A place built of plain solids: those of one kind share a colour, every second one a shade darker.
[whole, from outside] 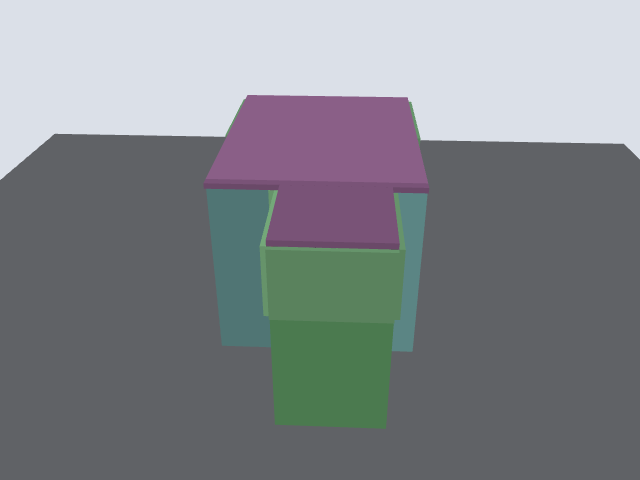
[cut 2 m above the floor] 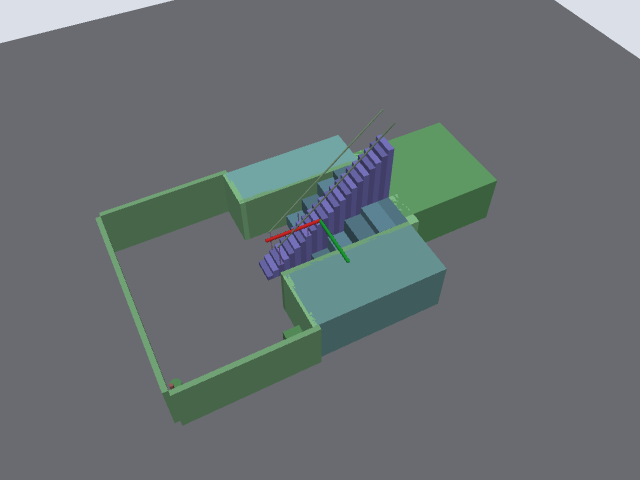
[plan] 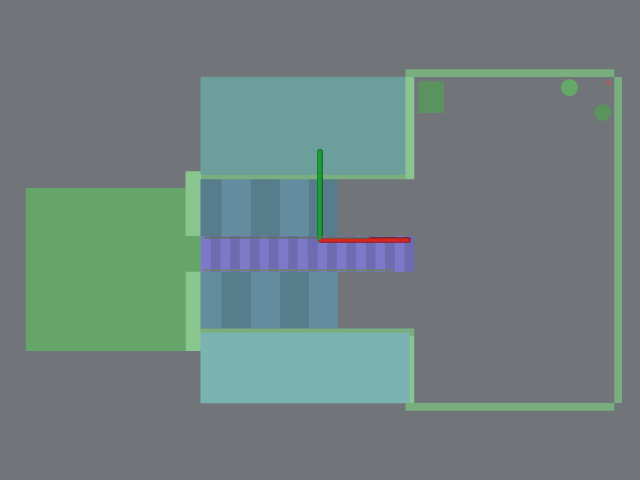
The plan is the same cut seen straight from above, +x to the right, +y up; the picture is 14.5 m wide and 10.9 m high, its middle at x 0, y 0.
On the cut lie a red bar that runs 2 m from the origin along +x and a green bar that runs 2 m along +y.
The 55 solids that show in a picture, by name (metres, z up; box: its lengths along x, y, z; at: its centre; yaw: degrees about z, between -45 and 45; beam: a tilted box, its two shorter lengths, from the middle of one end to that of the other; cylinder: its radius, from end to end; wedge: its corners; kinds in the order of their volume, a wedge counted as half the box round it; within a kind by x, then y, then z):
{
 "fill_1": {"box": [4.75, 1.6, 6.97], "at": [-0.34, -2.91, 3.43]},
 "fill_2": {"box": [4.75, 2.23, 6.97], "at": [-0.34, 2.6, 3.43]},
 "floor_1": {"box": [3.98, 3.71, 4.81], "at": [-4.69, -0.67, 2.1]},
 "wall_1": {"box": [0.18, 3.71, 2.42], "at": [-6.77, -0.67, 5.72]},
 "wall_2": {"box": [3.63, 0.18, 2.42], "at": [-4.87, -2.61, 5.72]},
 "wall_3": {"box": [3.63, 0.18, 2.42], "at": [-4.87, 1.28, 5.72]},
 "wall_4": {"box": [0.35, 1.8, 6.98], "at": [-2.88, -1.62, 3.44]},
 "wall_5": {"box": [0.35, 1.47, 6.98], "at": [-2.88, 0.83, 3.44]},
 "wall_6": {"box": [4.84, 0.18, 6.98], "at": [-0.28, -2.1, 3.44]},
 "wall_7": {"box": [4.84, 0.18, 6.98], "at": [-0.28, 1.47, 3.44]},
 "wall_8": {"box": [0.2, 1.69, 6.98], "at": [2.04, -2.85, 3.44]},
 "wall_9": {"box": [0.2, 2.32, 6.98], "at": [2.04, 2.54, 3.44]},
 "wall_10": {"box": [4.74, 0.18, 6.98], "at": [4.31, -3.79, 3.44]},
 "wall_11": {"box": [4.74, 0.18, 6.98], "at": [4.31, 3.79, 3.44]},
 "wall_12": {"box": [0.18, 7.4, 6.98], "at": [6.77, 0.0, 3.44]},
 "roof_1": {"box": [3.63, 3.71, 0.2], "at": [-4.87, -0.67, 7.03]},
 "roof_2": {"box": [0.35, 7.4, 0.2], "at": [-2.88, 0.0, 7.03]},
 "roof_3": {"box": [9.38, 7.4, 0.2], "at": [1.99, 0.0, 7.03]},
 "mass_1": {"box": [0.48, 1.29, 2.91], "at": [-2.47, -1.36, 1.41]},
 "mass_2": {"box": [0.48, 1.29, 2.91], "at": [-2.47, 0.74, 1.41]},
 "mass_3": {"box": [0.66, 1.29, 2.33], "at": [-1.9, -1.36, 1.11]},
 "mass_4": {"box": [0.66, 1.29, 2.33], "at": [-1.9, 0.74, 1.11]},
 "mass_5": {"box": [0.66, 1.29, 1.74], "at": [-1.24, -1.36, 0.82]},
 "mass_6": {"box": [0.66, 1.29, 1.74], "at": [-1.24, 0.74, 0.82]},
 "mass_7": {"box": [0.66, 1.29, 1.15], "at": [-0.58, -1.36, 0.53]},
 "mass_8": {"box": [0.66, 1.29, 1.15], "at": [-0.58, 0.74, 0.53]},
 "mass_9": {"box": [0.66, 1.29, 0.57], "at": [0.08, -1.36, 0.23]},
 "mass_10": {"box": [0.66, 1.29, 0.57], "at": [0.08, 0.74, 0.23]},
 "tread_1": {"wedge": [[-2.71, -0.72, -0.05], [-2.71, -0.72, 4.3], [-2.71, 0.09, -0.05], [-2.71, 0.09, 4.29], [-2.48, -0.72, -0.05], [-2.48, -0.72, 4.3], [-2.48, 0.09, -0.05], [-2.48, 0.09, 4.3]]},
 "tread_2": {"wedge": [[-2.49, -0.72, -0.05], [-2.49, -0.72, 4.1], [-2.48, 0.09, -0.05], [-2.48, 0.09, 4.1], [-2.26, -0.72, -0.05], [-2.26, -0.72, 4.1], [-2.26, 0.09, -0.05], [-2.26, 0.09, 4.1]]},
 "tread_3": {"wedge": [[-2.26, -0.72, -0.05], [-2.26, -0.72, 3.9], [-2.26, 0.09, -0.05], [-2.26, 0.09, 3.9], [-2.04, -0.72, -0.05], [-2.04, -0.72, 3.9], [-2.04, 0.09, -0.05], [-2.04, 0.09, 3.9]]},
 "tread_4": {"wedge": [[-2.05, -0.72, -0.05], [-2.05, -0.72, 3.72], [-2.04, 0.09, -0.05], [-2.04, 0.09, 3.72], [-1.82, -0.72, -0.05], [-1.82, -0.72, 3.72], [-1.82, 0.09, -0.05], [-1.82, 0.09, 3.72]]},
 "tread_5": {"wedge": [[-1.82, -0.72, -0.05], [-1.82, -0.72, 3.51], [-1.82, 0.09, -0.05], [-1.82, 0.09, 3.51], [-1.6, -0.72, -0.05], [-1.6, -0.72, 3.51], [-1.6, 0.09, -0.05], [-1.6, 0.09, 3.51]]},
 "tread_6": {"wedge": [[-1.6, -0.72, -0.05], [-1.6, -0.72, 3.32], [-1.6, 0.09, -0.05], [-1.6, 0.09, 3.32], [-1.37, -0.72, -0.05], [-1.37, -0.72, 3.33], [-1.37, 0.09, -0.05], [-1.37, 0.09, 3.32]]},
 "tread_7": {"wedge": [[-1.37, -0.72, -0.05], [-1.37, -0.72, 3.11], [-1.37, 0.09, -0.05], [-1.37, 0.09, 3.11], [-1.17, 0.09, -0.05], [-1.17, 0.09, 3.11], [-1.16, -0.72, -0.05], [-1.16, -0.72, 3.11]]},
 "tread_8": {"wedge": [[-1.17, 0.09, -0.05], [-1.17, 0.09, 2.93], [-1.16, -0.72, -0.05], [-1.16, -0.72, 2.93], [-0.94, -0.72, -0.05], [-0.94, -0.72, 2.94], [-0.94, 0.09, -0.05], [-0.94, 0.09, 2.93]]},
 "tread_9": {"wedge": [[-0.95, 0.09, -0.05], [-0.95, 0.09, 2.73], [-0.94, -0.72, -0.05], [-0.94, -0.72, 2.73], [-0.72, -0.72, -0.05], [-0.72, -0.72, 2.74], [-0.72, 0.09, -0.05], [-0.72, 0.09, 2.74]]},
 "tread_10": {"wedge": [[-0.73, -0.72, -0.05], [-0.73, -0.72, 2.54], [-0.73, 0.09, -0.05], [-0.73, 0.09, 2.54], [-0.51, -0.72, -0.05], [-0.51, -0.72, 2.54], [-0.51, 0.09, -0.05], [-0.51, 0.09, 2.54]]},
 "tread_11": {"wedge": [[-0.51, -0.72, -0.05], [-0.51, -0.72, 2.35], [-0.51, 0.09, -0.05], [-0.51, 0.09, 2.35], [-0.28, -0.72, -0.05], [-0.28, -0.72, 2.35], [-0.28, 0.09, -0.05], [-0.28, 0.09, 2.35]]},
 "tread_12": {"wedge": [[-0.29, 0.09, -0.05], [-0.29, 0.09, 2.15], [-0.28, -0.72, -0.05], [-0.28, -0.72, 2.15], [-0.06, -0.72, -0.05], [-0.06, -0.72, 2.15], [-0.05, 0.09, -0.05], [-0.05, 0.09, 2.15]]},
 "tread_13": {"wedge": [[-0.06, -0.72, -0.05], [-0.06, -0.72, 1.96], [-0.06, 0.09, -0.05], [-0.06, 0.09, 1.96], [0.16, -0.72, -0.05], [0.16, -0.72, 1.96], [0.16, 0.09, -0.05], [0.16, 0.09, 1.96]]},
 "tread_14": {"wedge": [[0.16, -0.72, -0.05], [0.16, -0.72, 1.75], [0.16, 0.09, -0.05], [0.16, 0.09, 1.76], [0.38, -0.72, -0.05], [0.38, -0.72, 1.76], [0.38, 0.09, -0.05], [0.38, 0.09, 1.76]]},
 "tread_15": {"wedge": [[0.37, 0.09, -0.05], [0.37, 0.09, 1.57], [0.38, -0.72, -0.05], [0.38, -0.72, 1.57], [0.6, -0.72, -0.05], [0.6, -0.72, 1.58], [0.6, 0.09, -0.05], [0.6, 0.09, 1.57]]},
 "tread_16": {"wedge": [[0.6, -0.72, -0.05], [0.6, -0.72, 1.36], [0.6, 0.09, -0.05], [0.6, 0.09, 1.37], [0.81, -0.72, -0.05], [0.81, -0.72, 1.36], [0.82, 0.09, -0.05], [0.82, 0.09, 1.37]]},
 "tread_17": {"wedge": [[0.81, -0.72, -0.05], [0.81, -0.72, 1.17], [0.81, 0.09, -0.05], [0.81, 0.09, 1.17], [1.04, -0.72, -0.05], [1.04, -0.72, 1.17], [1.05, 0.09, -0.05], [1.05, 0.09, 1.17]]},
 "tread_18": {"wedge": [[1.04, -0.72, -0.05], [1.04, -0.72, 0.98], [1.04, 0.09, -0.05], [1.04, 0.09, 0.98], [1.26, -0.72, -0.05], [1.26, -0.72, 0.99], [1.26, 0.09, -0.05], [1.26, 0.09, 0.98]]},
 "tread_19": {"wedge": [[1.26, -0.72, -0.05], [1.26, -0.72, 0.78], [1.26, 0.09, -0.05], [1.26, 0.09, 0.78], [1.48, -0.72, -0.05], [1.48, -0.72, 0.78], [1.48, 0.09, -0.05], [1.48, 0.09, 0.78]]},
 "tread_20": {"wedge": [[1.47, -0.72, -0.05], [1.47, -0.72, 0.6], [1.47, 0.09, -0.05], [1.47, 0.09, 0.6], [1.69, 0.09, -0.05], [1.69, 0.09, 0.6], [1.7, -0.72, -0.05], [1.7, -0.72, 0.6]]},
 "tread_21": {"wedge": [[1.69, -0.72, -0.05], [1.69, -0.72, 0.4], [1.69, 0.09, -0.05], [1.69, 0.09, 0.4], [1.92, -0.72, -0.05], [1.92, -0.72, 0.4], [1.92, 0.09, -0.05], [1.92, 0.09, 0.4]]},
 "tread_22": {"wedge": [[1.92, -0.72, -0.05], [1.92, -0.72, 0.18], [1.92, 0.09, -0.05], [1.92, 0.09, 0.18], [2.14, -0.72, -0.05], [2.14, -0.72, 0.19], [2.14, 0.09, -0.05], [2.14, 0.09, 0.19]]},
 "guard_rail_1": {"wedge": [[-2.63, -0.7, 5.35], [-2.63, -0.7, 5.41], [-2.63, -0.66, 5.35], [-2.63, -0.66, 5.41], [1.66, -0.7, 1.54], [1.66, -0.7, 1.59], [1.66, -0.66, 1.54], [1.66, -0.66, 1.59]]},
 "guard_rail_2": {"wedge": [[-2.63, 0.04, 5.35], [-2.63, 0.04, 5.41], [-2.63, 0.08, 5.35], [-2.63, 0.08, 5.41], [1.65, 0.04, 1.54], [1.65, 0.04, 1.59], [1.65, 0.08, 1.54], [1.65, 0.08, 1.59]]},
 "bin_1": {"box": [0.58, 0.72, 1.11], "at": [2.53, 3.24, 0.51]},
 "bin_2": {"cylinder": 0.19, "from": [5.67, 3.46, 0.0], "to": [5.67, 3.46, 0.75]},
 "bin_3": {"cylinder": 0.19, "from": [6.42, 2.89, 0.0], "to": [6.42, 2.89, 0.75]}
}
